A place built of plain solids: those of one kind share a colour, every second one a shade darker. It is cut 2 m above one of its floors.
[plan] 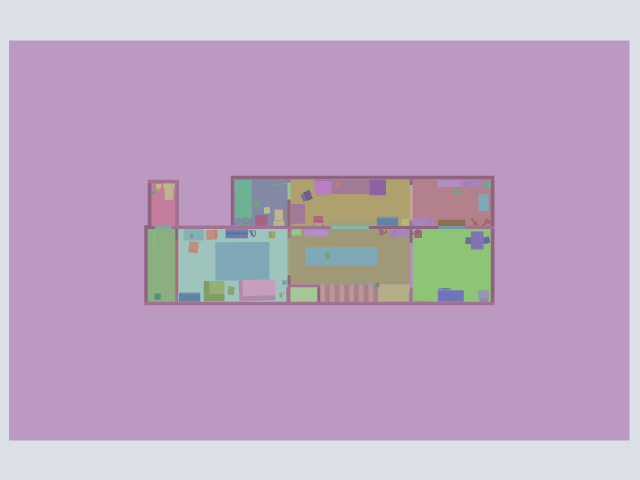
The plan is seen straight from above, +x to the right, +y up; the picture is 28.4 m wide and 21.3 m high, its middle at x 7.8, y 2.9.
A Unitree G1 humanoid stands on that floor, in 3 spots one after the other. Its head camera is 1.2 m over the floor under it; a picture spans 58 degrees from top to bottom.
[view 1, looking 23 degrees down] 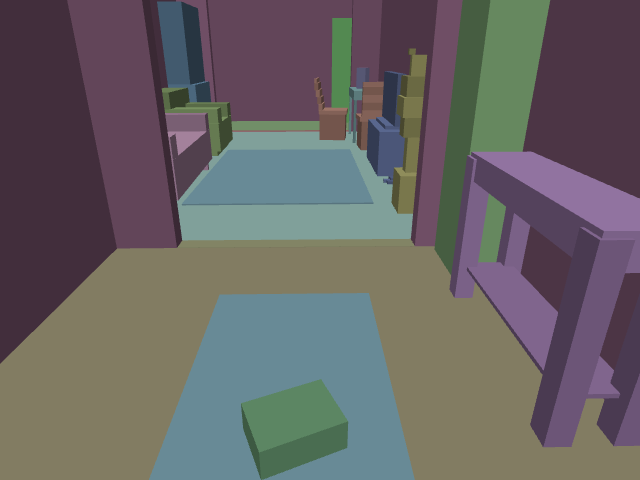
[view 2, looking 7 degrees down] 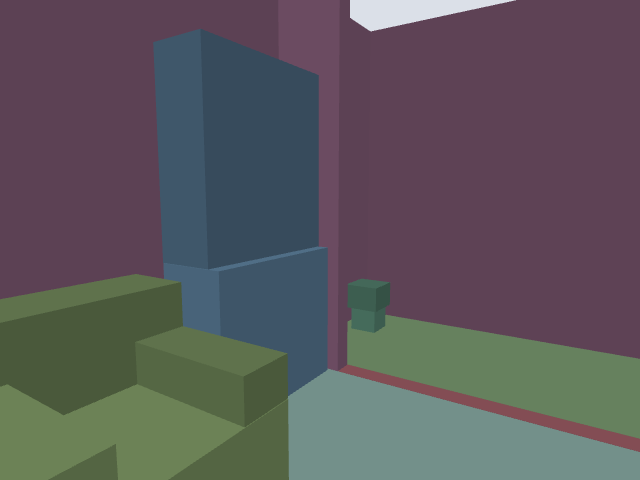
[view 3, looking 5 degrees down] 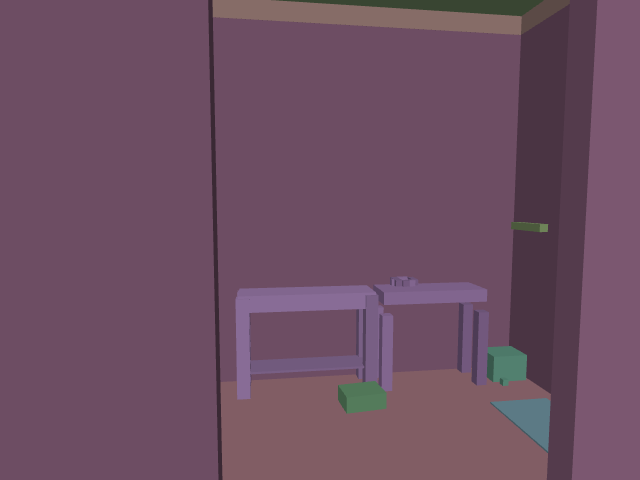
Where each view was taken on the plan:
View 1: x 9.22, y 2.27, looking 179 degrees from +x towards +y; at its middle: floor_gap_middle_back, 3.10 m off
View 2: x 3.88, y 2.02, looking -147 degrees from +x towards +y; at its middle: wall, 2.84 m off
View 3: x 13.18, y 2.08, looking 82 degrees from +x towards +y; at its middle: wall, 3.56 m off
